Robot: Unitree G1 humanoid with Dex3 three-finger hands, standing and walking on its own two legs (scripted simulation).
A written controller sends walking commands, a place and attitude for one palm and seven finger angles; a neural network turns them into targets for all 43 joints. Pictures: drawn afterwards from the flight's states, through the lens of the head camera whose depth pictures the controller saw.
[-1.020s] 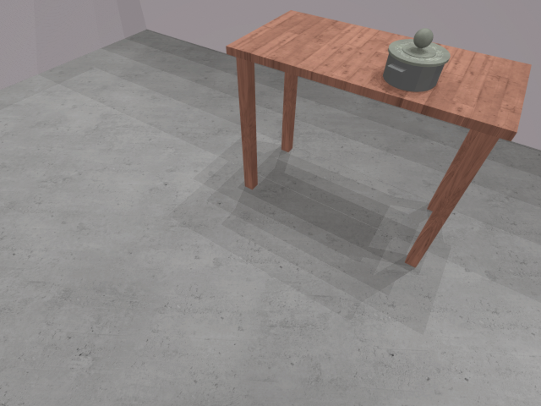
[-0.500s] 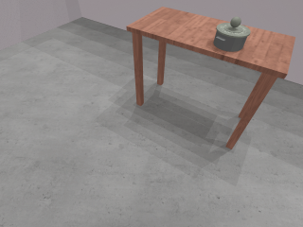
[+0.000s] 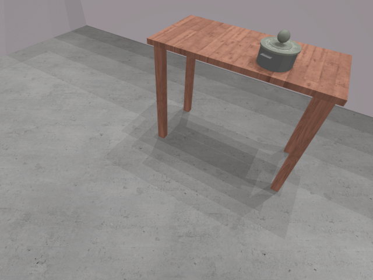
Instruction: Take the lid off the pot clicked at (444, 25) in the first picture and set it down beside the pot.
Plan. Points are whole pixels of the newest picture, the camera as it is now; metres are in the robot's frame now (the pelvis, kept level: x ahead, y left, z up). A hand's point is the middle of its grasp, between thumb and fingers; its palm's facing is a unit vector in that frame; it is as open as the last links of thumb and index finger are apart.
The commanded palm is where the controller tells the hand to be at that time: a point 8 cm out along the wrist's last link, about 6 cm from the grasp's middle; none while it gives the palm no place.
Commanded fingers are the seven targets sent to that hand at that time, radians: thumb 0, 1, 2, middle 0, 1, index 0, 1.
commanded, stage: walk to a spot facing it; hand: left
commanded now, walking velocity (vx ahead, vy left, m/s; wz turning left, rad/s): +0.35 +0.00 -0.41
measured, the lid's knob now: (283, 36) +1.07 -0.35 +0.11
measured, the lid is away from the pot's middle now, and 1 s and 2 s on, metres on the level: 0.00 0.00 0.00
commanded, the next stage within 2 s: turn to face it in 0.48 s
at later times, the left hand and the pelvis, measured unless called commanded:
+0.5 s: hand (150, 230) +0.29 +0.12 -0.17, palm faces -0.19 -0.96 -0.22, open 7.4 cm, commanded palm none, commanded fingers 0.00 0.90 0.90 -0.20 -0.30 -0.20 -0.30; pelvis +0.17 -0.06 -0.01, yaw -11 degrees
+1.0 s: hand (154, 200) +0.38 +0.12 -0.17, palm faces -0.25 -0.95 -0.18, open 7.4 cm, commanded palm none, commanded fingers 0.00 0.90 0.90 -0.20 -0.30 -0.20 -0.30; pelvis +0.31 -0.05 +0.01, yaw -19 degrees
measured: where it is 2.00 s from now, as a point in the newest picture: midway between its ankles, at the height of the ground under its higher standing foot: (223, 242)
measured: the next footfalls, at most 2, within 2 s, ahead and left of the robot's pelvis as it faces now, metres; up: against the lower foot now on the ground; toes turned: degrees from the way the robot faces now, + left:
right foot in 0.36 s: +0.26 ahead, -0.15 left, +0.00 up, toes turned -17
left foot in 0.76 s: +0.41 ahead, +0.04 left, +0.00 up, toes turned -6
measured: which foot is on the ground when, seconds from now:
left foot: down 0.00-0.36, up 0.38-0.74, down 0.76-1.00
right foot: down 0.00-0.00, up 0.02-0.34, down 0.36-0.76, up 0.78-1.00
